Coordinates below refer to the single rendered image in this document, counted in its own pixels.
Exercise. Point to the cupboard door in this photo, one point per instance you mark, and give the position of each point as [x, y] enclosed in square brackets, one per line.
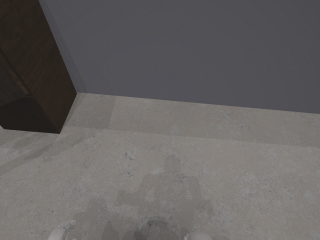
[9, 89]

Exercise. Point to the robot left hand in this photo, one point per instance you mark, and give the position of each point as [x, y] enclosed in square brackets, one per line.
[63, 229]

